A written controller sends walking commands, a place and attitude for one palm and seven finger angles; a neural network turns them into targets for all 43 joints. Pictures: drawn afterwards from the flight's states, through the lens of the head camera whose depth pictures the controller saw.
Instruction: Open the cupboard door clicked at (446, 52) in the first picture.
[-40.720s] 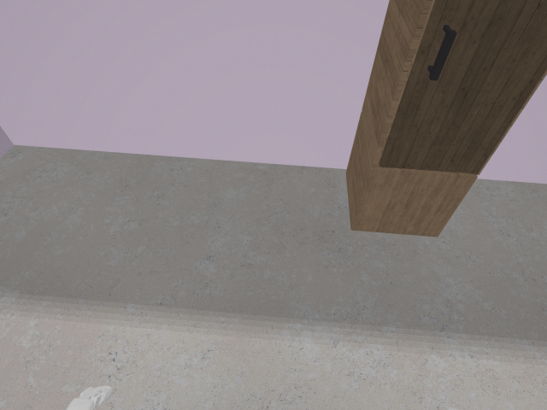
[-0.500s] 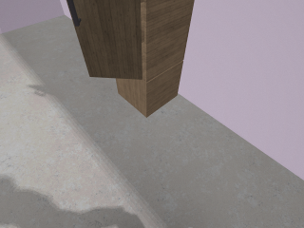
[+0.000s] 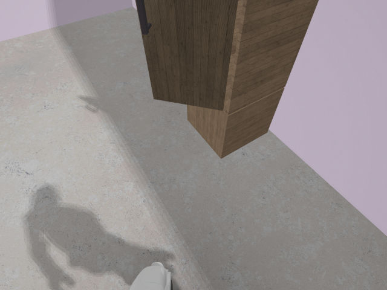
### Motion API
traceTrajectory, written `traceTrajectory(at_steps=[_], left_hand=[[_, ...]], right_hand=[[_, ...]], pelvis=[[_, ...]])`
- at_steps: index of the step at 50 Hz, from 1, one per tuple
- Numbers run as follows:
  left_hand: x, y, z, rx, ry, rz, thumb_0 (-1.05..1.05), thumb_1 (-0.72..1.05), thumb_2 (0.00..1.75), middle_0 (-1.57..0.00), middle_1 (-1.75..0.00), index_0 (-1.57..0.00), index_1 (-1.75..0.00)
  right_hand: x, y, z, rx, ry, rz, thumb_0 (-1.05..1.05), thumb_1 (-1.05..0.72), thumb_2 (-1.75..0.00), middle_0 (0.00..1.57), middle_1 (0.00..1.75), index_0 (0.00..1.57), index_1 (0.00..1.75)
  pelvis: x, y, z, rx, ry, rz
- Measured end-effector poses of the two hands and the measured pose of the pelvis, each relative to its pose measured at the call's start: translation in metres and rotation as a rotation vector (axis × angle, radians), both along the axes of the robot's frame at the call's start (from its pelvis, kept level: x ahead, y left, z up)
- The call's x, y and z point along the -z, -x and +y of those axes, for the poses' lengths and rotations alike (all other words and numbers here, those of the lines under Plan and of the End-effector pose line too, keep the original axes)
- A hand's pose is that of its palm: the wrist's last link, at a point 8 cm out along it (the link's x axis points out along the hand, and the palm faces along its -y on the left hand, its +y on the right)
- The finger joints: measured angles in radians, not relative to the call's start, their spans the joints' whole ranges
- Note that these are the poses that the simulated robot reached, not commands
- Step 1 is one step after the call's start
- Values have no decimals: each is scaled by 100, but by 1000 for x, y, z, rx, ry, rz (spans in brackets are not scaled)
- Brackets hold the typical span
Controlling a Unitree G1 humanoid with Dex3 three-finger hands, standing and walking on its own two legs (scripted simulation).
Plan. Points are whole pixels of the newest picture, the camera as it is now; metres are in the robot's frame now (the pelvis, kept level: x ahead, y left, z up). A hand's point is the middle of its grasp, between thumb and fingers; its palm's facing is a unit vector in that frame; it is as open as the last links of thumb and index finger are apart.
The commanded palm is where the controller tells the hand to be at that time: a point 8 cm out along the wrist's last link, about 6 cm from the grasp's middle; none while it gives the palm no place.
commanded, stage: take the last steps up to it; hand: left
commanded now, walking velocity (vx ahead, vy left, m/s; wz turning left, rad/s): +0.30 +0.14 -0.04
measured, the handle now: (144, 13) +0.94 +0.27 +0.09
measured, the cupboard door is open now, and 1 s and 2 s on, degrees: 43 43 43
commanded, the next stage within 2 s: come to a stop and stand still in 0.68 s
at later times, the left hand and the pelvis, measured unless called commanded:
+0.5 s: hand (113, 214) +0.30 +0.25 -0.15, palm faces -0.04 -0.98 -0.19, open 7.4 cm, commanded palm none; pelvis +0.18 +0.08 +0.00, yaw -4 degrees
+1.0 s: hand (123, 187) +0.40 +0.26 -0.19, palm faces -0.04 -0.98 -0.19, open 7.2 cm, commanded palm none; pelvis +0.36 +0.09 -0.01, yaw -6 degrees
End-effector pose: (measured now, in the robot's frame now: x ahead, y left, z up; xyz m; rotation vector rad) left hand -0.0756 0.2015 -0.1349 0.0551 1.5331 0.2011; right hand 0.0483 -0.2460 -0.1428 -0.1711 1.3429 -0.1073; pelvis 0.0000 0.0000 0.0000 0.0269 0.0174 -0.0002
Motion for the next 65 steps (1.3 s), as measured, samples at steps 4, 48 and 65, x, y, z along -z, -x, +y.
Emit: traceTrajectory(at_steps=[4, 48, 65], left_hand=[[23, -10, 31, -36, 24, 81, 1, 91, 90, -21, -30, -20, -30], [17, -468, 102, 185, -41, -197, -2, 94, 90, -20, -30, -20, -30], [8, -493, 127, 234, -72, -180, 1, 91, 90, -20, -30, -20, -30]], right_hand=[[10, -72, 34, -57, 27, -110, 1, -91, -90, 20, 30, 20, 30], [-1, -313, 84, 153, 50, -52, 1, -93, -89, 20, 30, 20, 30], [-11, -355, 91, 151, 69, -161, 0, -91, -89, 21, 30, 21, 30]], pelvis=[[22, -37, 32, -11, 24, 0], [6, -346, 78, 104, 51, -19], [2, -340, 87, 160, 52, 13]])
